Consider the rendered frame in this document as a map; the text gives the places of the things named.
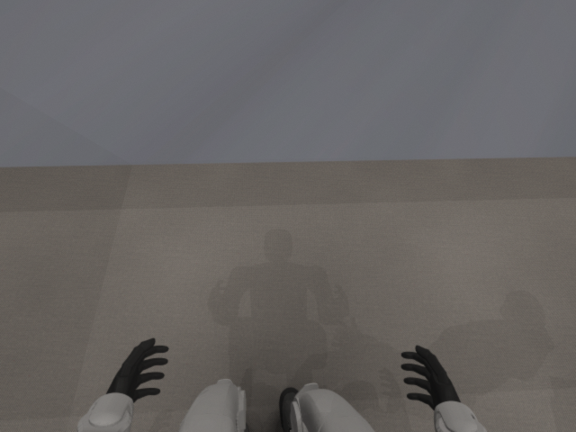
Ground right robot forearm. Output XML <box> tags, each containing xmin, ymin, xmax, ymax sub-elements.
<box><xmin>434</xmin><ymin>401</ymin><xmax>487</xmax><ymax>432</ymax></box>

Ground right robot foot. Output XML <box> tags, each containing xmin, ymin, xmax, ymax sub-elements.
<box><xmin>279</xmin><ymin>387</ymin><xmax>298</xmax><ymax>432</ymax></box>

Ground right robot thigh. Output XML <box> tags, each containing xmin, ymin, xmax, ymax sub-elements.
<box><xmin>291</xmin><ymin>389</ymin><xmax>374</xmax><ymax>432</ymax></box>

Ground left robot forearm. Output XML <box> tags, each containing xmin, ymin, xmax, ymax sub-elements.
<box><xmin>76</xmin><ymin>392</ymin><xmax>134</xmax><ymax>432</ymax></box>

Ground left robot hand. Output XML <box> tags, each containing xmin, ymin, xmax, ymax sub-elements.
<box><xmin>106</xmin><ymin>338</ymin><xmax>168</xmax><ymax>403</ymax></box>

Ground right robot hand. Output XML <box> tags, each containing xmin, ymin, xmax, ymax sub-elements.
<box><xmin>401</xmin><ymin>346</ymin><xmax>460</xmax><ymax>411</ymax></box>

